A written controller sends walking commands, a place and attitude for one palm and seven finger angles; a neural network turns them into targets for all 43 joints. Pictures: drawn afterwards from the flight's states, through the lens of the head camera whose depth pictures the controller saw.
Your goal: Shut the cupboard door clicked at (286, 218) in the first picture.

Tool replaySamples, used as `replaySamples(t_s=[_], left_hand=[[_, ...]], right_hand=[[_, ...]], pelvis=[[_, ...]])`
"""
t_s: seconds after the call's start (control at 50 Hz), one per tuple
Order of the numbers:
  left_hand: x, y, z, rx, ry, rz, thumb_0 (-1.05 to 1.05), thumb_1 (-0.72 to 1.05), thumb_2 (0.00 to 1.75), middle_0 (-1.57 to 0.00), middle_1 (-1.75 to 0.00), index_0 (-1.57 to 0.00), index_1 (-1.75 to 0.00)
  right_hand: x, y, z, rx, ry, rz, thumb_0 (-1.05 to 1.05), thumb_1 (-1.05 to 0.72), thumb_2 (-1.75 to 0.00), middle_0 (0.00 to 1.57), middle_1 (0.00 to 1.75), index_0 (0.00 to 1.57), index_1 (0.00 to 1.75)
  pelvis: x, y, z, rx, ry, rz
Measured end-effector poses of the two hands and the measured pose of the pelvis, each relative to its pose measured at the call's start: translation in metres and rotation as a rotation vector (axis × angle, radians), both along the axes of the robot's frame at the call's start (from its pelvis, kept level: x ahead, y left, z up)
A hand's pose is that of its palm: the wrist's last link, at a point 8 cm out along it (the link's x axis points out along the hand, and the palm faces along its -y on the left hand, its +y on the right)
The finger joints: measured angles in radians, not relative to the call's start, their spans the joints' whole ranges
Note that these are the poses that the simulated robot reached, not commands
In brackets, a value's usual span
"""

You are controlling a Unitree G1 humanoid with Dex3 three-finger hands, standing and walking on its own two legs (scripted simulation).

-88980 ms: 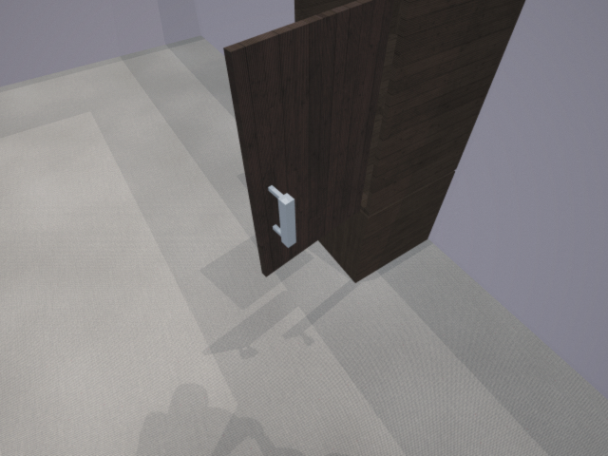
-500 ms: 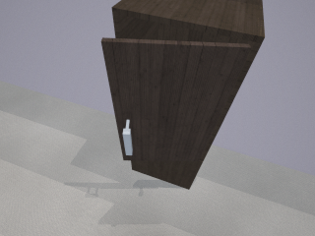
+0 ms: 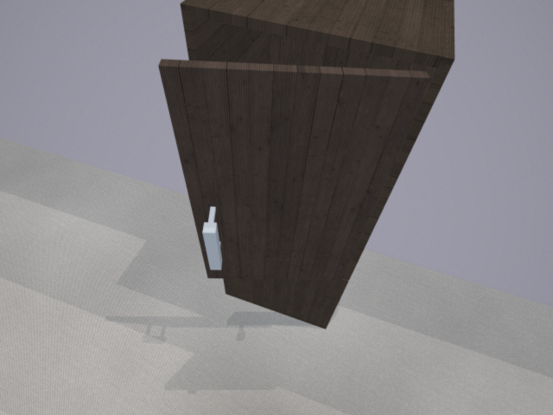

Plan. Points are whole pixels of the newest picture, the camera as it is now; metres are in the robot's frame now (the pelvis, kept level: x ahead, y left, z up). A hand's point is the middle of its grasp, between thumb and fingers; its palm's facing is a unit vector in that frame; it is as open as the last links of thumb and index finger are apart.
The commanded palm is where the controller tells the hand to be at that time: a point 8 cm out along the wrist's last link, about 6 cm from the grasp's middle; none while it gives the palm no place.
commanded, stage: shuffle to correct the standing spot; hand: left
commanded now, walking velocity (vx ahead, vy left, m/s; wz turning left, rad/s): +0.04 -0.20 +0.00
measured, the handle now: (214, 238) +0.45 +0.15 -0.11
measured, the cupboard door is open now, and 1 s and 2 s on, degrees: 19 19 19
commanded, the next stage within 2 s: come to a stop and stand still in 0.10 s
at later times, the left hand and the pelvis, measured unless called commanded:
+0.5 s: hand out of the picture +0.01 +0.07 -0.19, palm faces +0.11 -0.99 -0.12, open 7.4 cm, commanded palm none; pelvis +0.03 -0.08 -0.01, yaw +2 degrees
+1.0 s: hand out of the picture +0.03 +0.13 -0.18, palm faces +0.07 -0.98 -0.19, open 7.4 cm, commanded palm none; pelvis +0.02 -0.05 +0.00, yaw +2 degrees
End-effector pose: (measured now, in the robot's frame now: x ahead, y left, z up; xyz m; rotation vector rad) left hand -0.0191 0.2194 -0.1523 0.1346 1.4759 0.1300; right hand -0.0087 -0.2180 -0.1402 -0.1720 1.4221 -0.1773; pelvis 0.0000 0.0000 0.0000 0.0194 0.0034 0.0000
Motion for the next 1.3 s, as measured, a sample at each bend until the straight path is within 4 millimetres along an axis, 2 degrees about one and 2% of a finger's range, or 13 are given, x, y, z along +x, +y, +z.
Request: replaySamples(t_s=[0.12,0.2,0.26,0.34,0.42,0.5,0.58,0.64,0.76,0.88,1.12,1.2,1.3], left_hand=[[0.006,-0.026,0.005,0.004,-0.013,0.017,0.00,0.90,0.90,-0.20,-0.30,-0.20,-0.30],[0.013,-0.048,0.000,0.018,-0.044,0.029,0.00,0.90,0.90,-0.20,-0.30,-0.20,-0.30],[0.014,-0.066,0.000,0.012,-0.064,0.061,0.00,0.90,0.90,-0.20,-0.30,-0.20,-0.30],[0.015,-0.089,0.000,-0.016,-0.077,0.085,0.00,0.90,0.90,-0.20,-0.30,-0.20,-0.30],[0.017,-0.104,-0.002,-0.044,-0.078,0.087,0.00,0.90,0.90,-0.20,-0.30,-0.20,-0.30],[0.018,-0.104,-0.007,-0.048,-0.067,0.099,0.00,0.90,0.90,-0.20,-0.30,-0.20,-0.30],[0.025,-0.092,-0.007,-0.029,-0.074,0.101,0.01,0.90,0.90,-0.20,-0.30,-0.20,-0.30],[0.032,-0.080,-0.004,-0.005,-0.096,0.092,0.01,0.90,0.90,-0.20,-0.30,-0.20,-0.30],[0.043,-0.056,0.006,0.036,-0.137,0.066,0.00,0.90,0.90,-0.20,-0.30,-0.20,-0.30],[0.046,-0.044,0.010,0.042,-0.145,0.045,0.00,0.90,0.90,-0.20,-0.30,-0.20,-0.30],[0.033,-0.042,0.004,0.001,-0.089,0.038,0.00,0.90,0.90,-0.20,-0.30,-0.20,-0.30],[0.026,-0.043,0.003,-0.011,-0.064,0.042,0.00,0.90,0.90,-0.20,-0.30,-0.20,-0.30],[0.019,-0.044,0.002,-0.020,-0.037,0.048,0.00,0.90,0.90,-0.20,-0.30,-0.20,-0.30]], right_hand=[[-0.018,-0.032,-0.001,-0.001,0.065,-0.019,0.00,-0.90,-0.90,0.20,0.30,0.21,0.30],[-0.018,-0.064,-0.009,-0.006,0.084,-0.025,0.00,-0.90,-0.90,0.20,0.30,0.21,0.30],[-0.004,-0.084,-0.005,-0.021,0.080,-0.004,0.00,-0.90,-0.90,0.20,0.30,0.20,0.30],[0.030,-0.098,0.002,-0.034,0.016,0.030,0.00,-0.91,-0.90,0.20,0.30,0.20,0.30],[0.069,-0.096,0.003,-0.021,-0.071,0.057,0.00,-0.91,-0.90,0.20,0.30,0.20,0.30],[0.102,-0.083,0.002,-0.007,-0.147,0.073,0.00,-0.92,-0.90,0.20,0.30,0.20,0.30],[0.122,-0.072,0.007,0.004,-0.199,0.095,0.00,-0.92,-0.90,0.20,0.30,0.20,0.30],[0.126,-0.063,0.007,0.016,-0.218,0.107,0.00,-0.92,-0.90,0.20,0.30,0.20,0.30],[0.117,-0.056,0.005,0.028,-0.215,0.100,-0.01,-0.93,-0.90,0.20,0.30,0.20,0.30],[0.092,-0.058,0.006,0.011,-0.163,0.091,-0.01,-0.93,-0.90,0.20,0.30,0.20,0.30],[0.031,-0.047,0.006,0.008,-0.006,0.057,0.00,-0.91,-0.90,0.20,0.30,0.20,0.30],[0.021,-0.038,0.006,0.018,0.020,0.046,0.00,-0.91,-0.90,0.20,0.30,0.20,0.30],[0.018,-0.028,0.005,0.029,0.029,0.035,0.00,-0.91,-0.90,0.20,0.30,0.20,0.30]], pelvis=[[0.002,-0.029,0.000,-0.017,0.003,0.009],[0.007,-0.054,-0.008,-0.019,0.001,0.011],[0.012,-0.068,-0.006,-0.026,0.001,0.038],[0.020,-0.078,-0.002,-0.028,0.001,0.042],[0.027,-0.081,-0.002,-0.034,0.002,0.035],[0.031,-0.079,-0.005,-0.034,-0.003,0.034],[0.033,-0.075,-0.003,-0.022,-0.011,0.024],[0.030,-0.071,-0.003,-0.022,-0.015,0.027],[0.026,-0.061,0.000,-0.022,-0.015,0.029],[0.024,-0.052,0.003,-0.021,-0.012,0.030],[0.024,-0.040,0.005,-0.022,-0.017,0.032],[0.025,-0.037,0.005,-0.022,-0.016,0.033],[0.027,-0.033,0.005,-0.023,-0.014,0.031]])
